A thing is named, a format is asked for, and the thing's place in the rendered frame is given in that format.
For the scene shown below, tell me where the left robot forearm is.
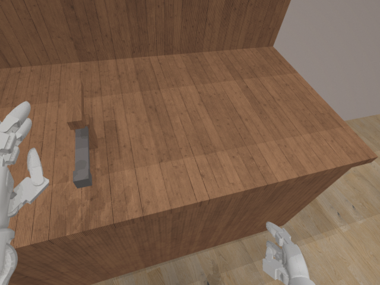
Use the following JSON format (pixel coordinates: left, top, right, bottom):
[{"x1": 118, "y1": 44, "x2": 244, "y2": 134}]
[{"x1": 0, "y1": 228, "x2": 18, "y2": 285}]

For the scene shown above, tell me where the robot left hand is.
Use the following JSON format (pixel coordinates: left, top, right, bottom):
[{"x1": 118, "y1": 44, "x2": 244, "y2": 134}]
[{"x1": 0, "y1": 101, "x2": 49, "y2": 229}]

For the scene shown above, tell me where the counter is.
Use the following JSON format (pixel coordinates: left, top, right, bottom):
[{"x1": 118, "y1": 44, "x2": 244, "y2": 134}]
[{"x1": 0, "y1": 0, "x2": 378, "y2": 285}]

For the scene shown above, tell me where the robot right hand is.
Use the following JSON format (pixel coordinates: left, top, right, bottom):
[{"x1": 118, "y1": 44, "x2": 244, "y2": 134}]
[{"x1": 262, "y1": 221, "x2": 310, "y2": 285}]

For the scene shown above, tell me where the tap lever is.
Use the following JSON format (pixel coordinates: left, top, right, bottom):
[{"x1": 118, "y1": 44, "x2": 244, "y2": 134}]
[{"x1": 73, "y1": 126, "x2": 92, "y2": 188}]

